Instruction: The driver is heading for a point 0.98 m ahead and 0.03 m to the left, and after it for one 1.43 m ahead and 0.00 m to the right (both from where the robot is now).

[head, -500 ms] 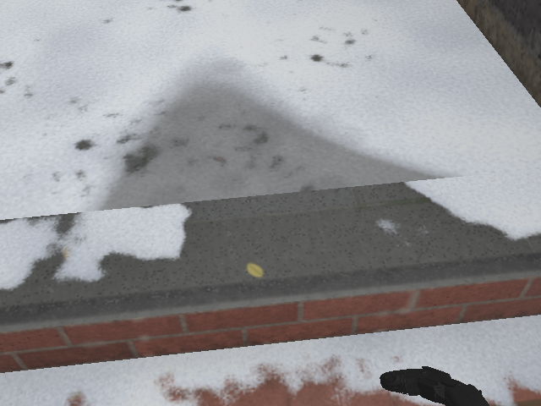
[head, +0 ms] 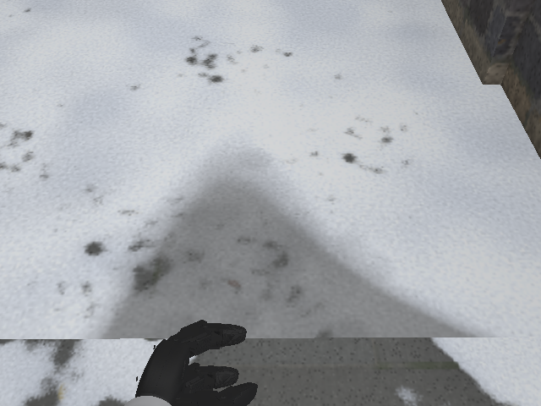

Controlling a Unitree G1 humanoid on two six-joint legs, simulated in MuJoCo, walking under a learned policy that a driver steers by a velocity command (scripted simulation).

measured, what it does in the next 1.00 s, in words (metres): climbs: left foot 0.15 m higher, then right foot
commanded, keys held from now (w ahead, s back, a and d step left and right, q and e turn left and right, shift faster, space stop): w+q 0.36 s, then w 0.02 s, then w+e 0.28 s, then e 0.34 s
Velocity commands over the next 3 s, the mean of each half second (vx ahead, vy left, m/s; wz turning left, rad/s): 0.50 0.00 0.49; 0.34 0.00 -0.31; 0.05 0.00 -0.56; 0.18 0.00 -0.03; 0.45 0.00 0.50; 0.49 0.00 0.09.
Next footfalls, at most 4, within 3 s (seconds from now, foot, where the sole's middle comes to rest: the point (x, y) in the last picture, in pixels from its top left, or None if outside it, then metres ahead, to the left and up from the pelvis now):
0.48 left None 0.41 0.16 -0.51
1.00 right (277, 281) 0.72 -0.03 -0.51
1.52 left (190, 288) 0.72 0.17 -0.51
1.90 right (288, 346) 0.56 -0.04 -0.51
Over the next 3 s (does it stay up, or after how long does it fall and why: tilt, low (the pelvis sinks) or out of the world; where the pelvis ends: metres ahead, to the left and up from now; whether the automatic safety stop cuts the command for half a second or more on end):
stays up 1.14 -0.01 0.27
